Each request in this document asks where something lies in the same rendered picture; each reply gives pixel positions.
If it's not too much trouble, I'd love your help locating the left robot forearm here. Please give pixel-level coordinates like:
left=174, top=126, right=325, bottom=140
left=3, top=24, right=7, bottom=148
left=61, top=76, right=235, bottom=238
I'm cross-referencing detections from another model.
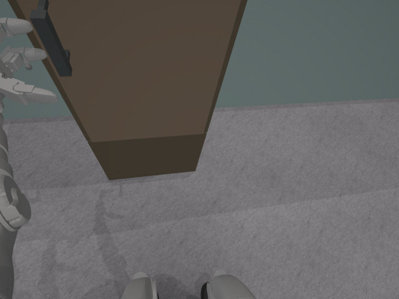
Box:
left=0, top=99, right=14, bottom=180

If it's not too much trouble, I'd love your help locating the robot thigh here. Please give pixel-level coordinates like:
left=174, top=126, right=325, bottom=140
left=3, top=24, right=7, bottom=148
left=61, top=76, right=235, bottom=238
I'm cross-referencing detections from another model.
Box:
left=121, top=277, right=158, bottom=299
left=207, top=275, right=257, bottom=299

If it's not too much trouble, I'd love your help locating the robot left hand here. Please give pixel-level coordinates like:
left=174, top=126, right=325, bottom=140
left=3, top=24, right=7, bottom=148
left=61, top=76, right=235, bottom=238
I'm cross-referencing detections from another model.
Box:
left=0, top=17, right=58, bottom=105

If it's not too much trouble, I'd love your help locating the robot right thigh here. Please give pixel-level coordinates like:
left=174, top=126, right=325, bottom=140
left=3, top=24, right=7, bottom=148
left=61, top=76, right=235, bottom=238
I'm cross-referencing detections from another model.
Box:
left=207, top=275, right=257, bottom=299

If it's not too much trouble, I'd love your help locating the cupboard door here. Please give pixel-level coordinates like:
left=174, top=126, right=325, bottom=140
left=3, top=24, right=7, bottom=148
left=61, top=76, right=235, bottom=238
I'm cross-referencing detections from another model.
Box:
left=16, top=0, right=241, bottom=142

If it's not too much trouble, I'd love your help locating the robot left upper arm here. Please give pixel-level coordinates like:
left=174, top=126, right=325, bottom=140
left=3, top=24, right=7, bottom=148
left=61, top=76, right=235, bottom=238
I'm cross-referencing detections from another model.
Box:
left=0, top=174, right=31, bottom=299

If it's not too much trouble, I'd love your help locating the handle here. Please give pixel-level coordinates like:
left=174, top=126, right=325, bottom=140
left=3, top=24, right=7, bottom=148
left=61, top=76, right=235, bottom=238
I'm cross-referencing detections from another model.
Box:
left=30, top=0, right=72, bottom=77

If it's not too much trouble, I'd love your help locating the robot left thigh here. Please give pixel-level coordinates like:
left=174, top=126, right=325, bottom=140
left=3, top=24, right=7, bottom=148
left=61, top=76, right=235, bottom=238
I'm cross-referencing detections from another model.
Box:
left=121, top=277, right=158, bottom=299

